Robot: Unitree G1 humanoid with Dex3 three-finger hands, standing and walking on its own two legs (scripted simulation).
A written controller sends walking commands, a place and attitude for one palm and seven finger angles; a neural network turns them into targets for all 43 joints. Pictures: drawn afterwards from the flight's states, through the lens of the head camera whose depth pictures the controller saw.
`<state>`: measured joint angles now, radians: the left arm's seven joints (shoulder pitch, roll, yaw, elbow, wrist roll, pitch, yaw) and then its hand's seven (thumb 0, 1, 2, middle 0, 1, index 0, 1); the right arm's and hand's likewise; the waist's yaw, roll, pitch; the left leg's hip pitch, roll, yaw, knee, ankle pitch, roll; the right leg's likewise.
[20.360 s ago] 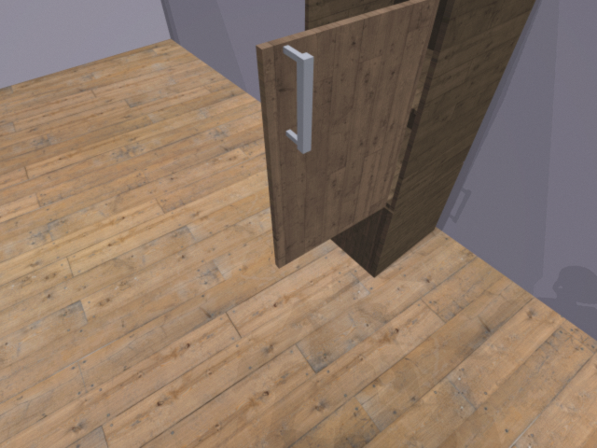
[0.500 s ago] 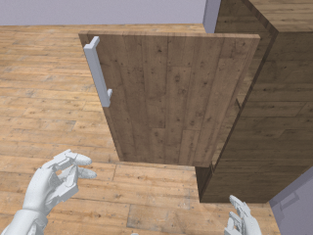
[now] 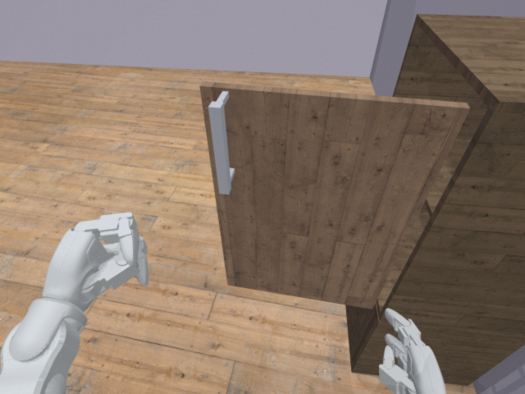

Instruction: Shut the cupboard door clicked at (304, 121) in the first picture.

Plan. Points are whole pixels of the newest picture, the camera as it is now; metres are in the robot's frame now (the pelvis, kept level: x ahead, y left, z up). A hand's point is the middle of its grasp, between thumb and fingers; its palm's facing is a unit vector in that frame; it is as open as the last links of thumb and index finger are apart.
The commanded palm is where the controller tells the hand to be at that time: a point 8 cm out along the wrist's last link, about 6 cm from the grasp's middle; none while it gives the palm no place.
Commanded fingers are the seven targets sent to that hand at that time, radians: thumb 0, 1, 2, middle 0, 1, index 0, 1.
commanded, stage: raise the hand and make a fist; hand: left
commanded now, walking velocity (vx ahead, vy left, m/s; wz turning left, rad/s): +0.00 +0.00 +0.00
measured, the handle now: (224, 145) +0.46 +0.12 +0.17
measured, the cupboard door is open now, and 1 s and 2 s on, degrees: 86 86 86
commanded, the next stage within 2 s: bring the fist close to the handle in 0.60 s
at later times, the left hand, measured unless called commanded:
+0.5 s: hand (146, 271) +0.21 +0.17 +0.16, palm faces -0.06 -1.00 -0.08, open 3.1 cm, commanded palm +0.18 +0.22 +0.18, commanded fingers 0.00 0.90 0.90 -1.30 -1.50 -1.30 -1.50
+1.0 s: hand (172, 226) +0.26 +0.15 +0.18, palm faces -0.05 -0.99 -0.09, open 3.1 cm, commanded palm +0.24 +0.19 +0.18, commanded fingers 0.00 0.90 0.90 -1.30 -1.50 -1.30 -1.50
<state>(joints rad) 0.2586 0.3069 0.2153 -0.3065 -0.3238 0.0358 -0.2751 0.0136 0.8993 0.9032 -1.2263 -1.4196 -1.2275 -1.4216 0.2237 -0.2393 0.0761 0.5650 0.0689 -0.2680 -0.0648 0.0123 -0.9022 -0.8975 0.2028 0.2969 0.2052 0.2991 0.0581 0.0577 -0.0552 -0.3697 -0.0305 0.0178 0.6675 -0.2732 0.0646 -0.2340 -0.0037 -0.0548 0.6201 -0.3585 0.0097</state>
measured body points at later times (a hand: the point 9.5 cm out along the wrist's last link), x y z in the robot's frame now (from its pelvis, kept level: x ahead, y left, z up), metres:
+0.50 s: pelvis -0.02 -0.02 +0.01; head -0.05 -0.03 +0.46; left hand +0.21 +0.23 +0.16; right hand +0.18 -0.24 -0.04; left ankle +0.05 +0.07 -0.72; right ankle -0.02 -0.13 -0.72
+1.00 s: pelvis +0.01 -0.02 +0.01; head -0.03 -0.04 +0.46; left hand +0.26 +0.20 +0.19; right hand +0.20 -0.24 -0.05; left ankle +0.05 +0.07 -0.72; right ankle -0.02 -0.13 -0.72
